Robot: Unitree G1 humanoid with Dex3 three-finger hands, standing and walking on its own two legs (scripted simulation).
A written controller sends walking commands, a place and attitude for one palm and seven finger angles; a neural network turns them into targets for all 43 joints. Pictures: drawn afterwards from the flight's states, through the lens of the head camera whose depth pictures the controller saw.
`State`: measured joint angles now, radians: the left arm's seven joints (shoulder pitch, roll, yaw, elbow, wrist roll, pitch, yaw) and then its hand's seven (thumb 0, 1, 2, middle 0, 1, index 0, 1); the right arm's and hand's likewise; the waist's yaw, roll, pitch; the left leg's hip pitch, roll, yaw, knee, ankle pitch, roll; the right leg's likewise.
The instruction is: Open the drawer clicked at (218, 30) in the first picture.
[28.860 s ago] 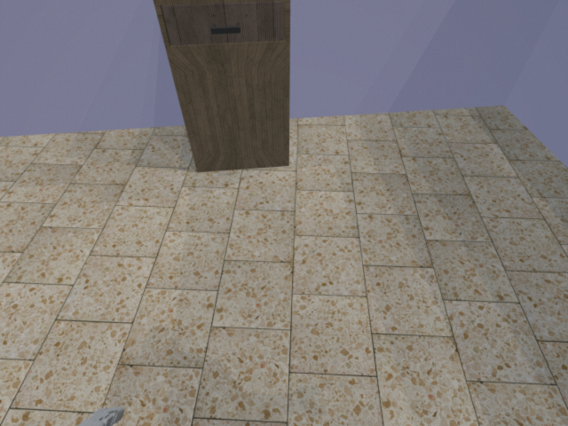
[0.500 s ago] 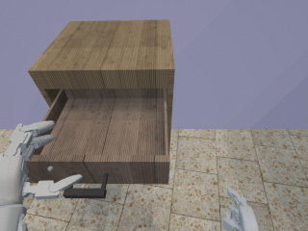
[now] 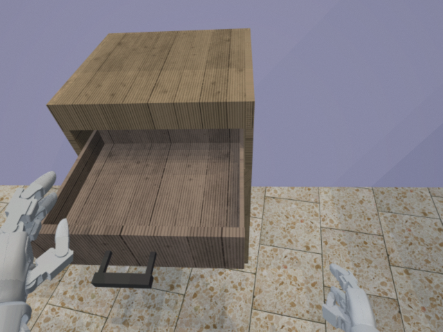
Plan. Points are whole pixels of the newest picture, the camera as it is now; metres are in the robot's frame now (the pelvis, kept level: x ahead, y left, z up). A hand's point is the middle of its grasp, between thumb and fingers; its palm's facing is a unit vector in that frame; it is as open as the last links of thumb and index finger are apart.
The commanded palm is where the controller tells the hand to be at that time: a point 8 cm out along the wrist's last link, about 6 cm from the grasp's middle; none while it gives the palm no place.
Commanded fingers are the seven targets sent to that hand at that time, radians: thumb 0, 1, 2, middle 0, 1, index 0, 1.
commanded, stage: draw the hand back to the body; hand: left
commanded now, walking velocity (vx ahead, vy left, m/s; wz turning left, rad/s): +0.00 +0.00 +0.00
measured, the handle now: (126, 268) +0.23 +0.23 -0.03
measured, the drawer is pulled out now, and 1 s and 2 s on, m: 0.30 0.30 0.30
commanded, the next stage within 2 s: step back with the hand held close in 0.08 s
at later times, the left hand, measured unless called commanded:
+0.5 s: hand (59, 259) +0.17 +0.24 +0.14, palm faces +0.23 -0.83 -0.50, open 7.4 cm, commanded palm +0.11 +0.30 +0.18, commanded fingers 0.00 0.90 0.90 -0.20 -0.30 -0.20 -0.30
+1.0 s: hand out of the picture +0.08 +0.27 +0.15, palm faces +0.37 -0.82 -0.44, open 7.5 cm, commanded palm +0.02 +0.32 +0.18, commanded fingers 0.00 0.90 0.90 -0.20 -0.30 -0.20 -0.30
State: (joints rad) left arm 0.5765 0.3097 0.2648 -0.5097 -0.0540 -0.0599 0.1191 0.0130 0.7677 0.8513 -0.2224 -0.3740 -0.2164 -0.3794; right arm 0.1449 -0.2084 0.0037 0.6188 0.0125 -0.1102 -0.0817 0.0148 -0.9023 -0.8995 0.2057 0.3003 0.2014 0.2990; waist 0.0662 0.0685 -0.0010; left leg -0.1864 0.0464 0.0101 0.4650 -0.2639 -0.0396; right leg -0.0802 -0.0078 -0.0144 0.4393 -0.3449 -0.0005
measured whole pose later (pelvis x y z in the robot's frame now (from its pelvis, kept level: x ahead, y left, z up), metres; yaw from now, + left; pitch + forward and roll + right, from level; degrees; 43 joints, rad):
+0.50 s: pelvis -0.03 +0.02 +0.00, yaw -1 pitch +3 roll +0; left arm 0.65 0.38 0.33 -0.57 -0.05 -0.13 0.09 0.02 0.89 0.90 -0.21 -0.30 -0.21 -0.30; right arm 0.14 -0.23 -0.02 0.55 0.03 0.00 -0.07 0.01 -0.90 -0.90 0.21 0.30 0.20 0.30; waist -0.01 0.03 0.05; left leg -0.32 0.04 0.04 0.50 -0.23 -0.01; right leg -0.22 -0.01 0.01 0.47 -0.30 0.03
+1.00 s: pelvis -0.11 +0.04 -0.02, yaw +0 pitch +0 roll -2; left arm 0.61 0.38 0.36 -0.61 -0.04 -0.19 0.16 0.02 0.88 0.90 -0.22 -0.30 -0.21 -0.30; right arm 0.18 -0.21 0.00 0.57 0.02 -0.08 -0.08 0.01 -0.90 -0.90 0.21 0.30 0.20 0.30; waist 0.00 0.02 0.03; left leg -0.46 0.04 0.01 0.60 -0.14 0.02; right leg -0.37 0.00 0.00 0.66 -0.35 0.03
